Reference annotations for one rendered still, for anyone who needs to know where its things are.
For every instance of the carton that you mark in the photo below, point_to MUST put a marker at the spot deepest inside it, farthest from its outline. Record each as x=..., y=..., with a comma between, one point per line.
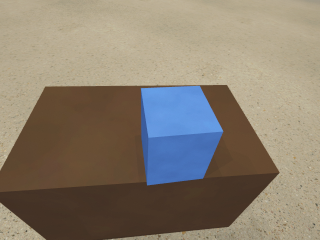
x=179, y=133

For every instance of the pedestal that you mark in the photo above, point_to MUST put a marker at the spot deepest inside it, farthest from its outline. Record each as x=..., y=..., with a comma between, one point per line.
x=77, y=171

